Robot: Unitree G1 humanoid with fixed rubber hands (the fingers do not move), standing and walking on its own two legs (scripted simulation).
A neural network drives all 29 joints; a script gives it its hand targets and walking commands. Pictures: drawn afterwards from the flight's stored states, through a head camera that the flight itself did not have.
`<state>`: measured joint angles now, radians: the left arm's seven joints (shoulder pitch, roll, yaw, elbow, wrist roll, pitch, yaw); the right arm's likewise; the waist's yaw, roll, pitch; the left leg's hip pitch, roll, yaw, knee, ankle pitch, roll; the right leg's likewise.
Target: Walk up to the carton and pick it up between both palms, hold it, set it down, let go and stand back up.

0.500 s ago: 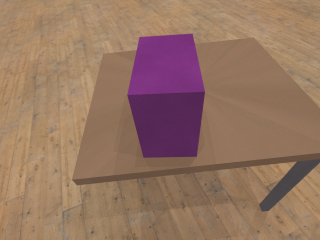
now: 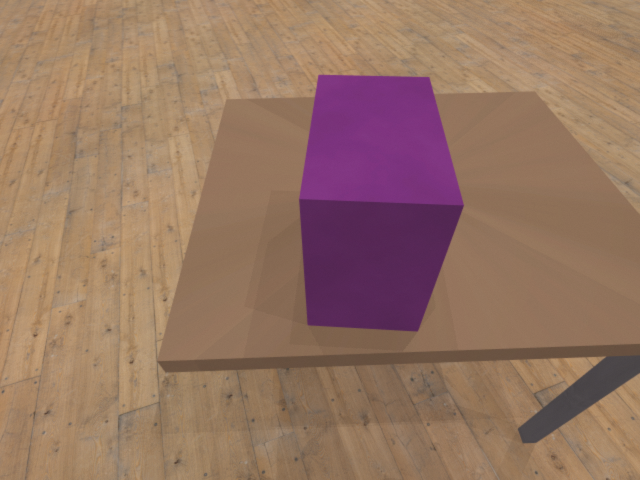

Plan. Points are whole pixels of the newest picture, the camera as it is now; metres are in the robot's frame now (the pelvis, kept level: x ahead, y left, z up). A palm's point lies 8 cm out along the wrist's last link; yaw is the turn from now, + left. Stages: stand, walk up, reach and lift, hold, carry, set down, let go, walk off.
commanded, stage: walk up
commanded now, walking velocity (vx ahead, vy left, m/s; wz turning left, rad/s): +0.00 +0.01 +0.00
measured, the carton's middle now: (367, 202) +0.52 -0.04 +0.06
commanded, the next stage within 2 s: none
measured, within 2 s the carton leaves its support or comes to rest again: neither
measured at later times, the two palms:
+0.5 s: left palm out of the picture -0.03 +0.20 -0.15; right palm out of the picture +0.05 -0.24 -0.16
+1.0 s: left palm out of the picture +0.14 +0.22 -0.15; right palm out of the picture +0.13 -0.27 -0.17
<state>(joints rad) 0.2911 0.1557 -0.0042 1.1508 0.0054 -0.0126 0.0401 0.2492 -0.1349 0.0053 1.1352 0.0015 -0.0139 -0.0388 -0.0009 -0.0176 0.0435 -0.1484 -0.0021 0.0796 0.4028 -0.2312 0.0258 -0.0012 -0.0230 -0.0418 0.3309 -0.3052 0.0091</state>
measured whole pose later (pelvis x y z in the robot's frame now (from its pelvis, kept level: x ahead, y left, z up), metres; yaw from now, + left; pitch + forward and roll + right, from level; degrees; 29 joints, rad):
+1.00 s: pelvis +0.08 -0.02 -0.02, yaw -1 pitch -1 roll +1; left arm 0.17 0.18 0.05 0.98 0.02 0.04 0.04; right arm 0.15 -0.22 -0.05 1.01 -0.03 0.04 -0.05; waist -0.02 0.03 0.12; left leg -0.36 0.06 0.15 0.61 -0.22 0.02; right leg -0.35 -0.03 -0.06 0.71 -0.38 0.02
